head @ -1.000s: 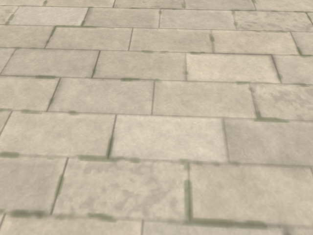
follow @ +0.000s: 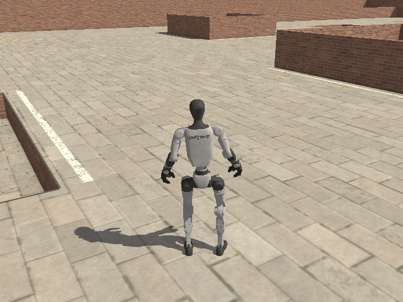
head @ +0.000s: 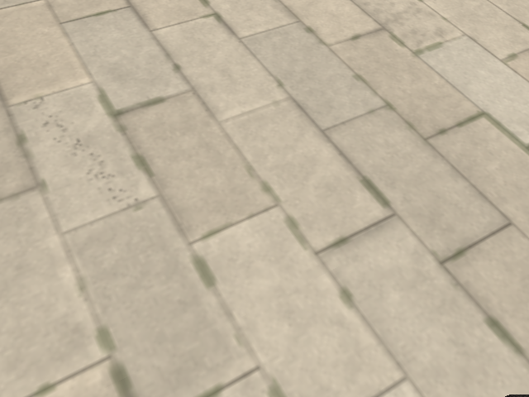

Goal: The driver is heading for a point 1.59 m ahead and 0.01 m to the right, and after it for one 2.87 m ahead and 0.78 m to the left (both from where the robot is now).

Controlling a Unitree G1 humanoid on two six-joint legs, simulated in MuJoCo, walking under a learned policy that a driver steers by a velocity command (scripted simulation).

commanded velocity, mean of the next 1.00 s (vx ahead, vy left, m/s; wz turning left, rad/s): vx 0.01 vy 0.00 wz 0.33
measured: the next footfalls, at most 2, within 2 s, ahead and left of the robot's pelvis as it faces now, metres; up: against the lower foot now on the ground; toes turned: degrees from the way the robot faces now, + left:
right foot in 0.42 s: +0.11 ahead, -0.12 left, +0.00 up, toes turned +15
left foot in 0.66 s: +0.02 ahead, +0.13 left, +0.00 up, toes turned +13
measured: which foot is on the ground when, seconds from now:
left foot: down 0.00-0.42, up 0.44-0.64, down 0.66-1.00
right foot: down 0.00-0.00, up 0.02-0.40, down 0.42-1.00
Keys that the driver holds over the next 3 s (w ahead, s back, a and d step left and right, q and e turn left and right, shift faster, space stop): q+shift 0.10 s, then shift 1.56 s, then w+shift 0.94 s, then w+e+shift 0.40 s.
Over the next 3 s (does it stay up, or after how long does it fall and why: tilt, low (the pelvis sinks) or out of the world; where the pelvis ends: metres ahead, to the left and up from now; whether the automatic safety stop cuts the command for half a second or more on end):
stays up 0.93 0.21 0.00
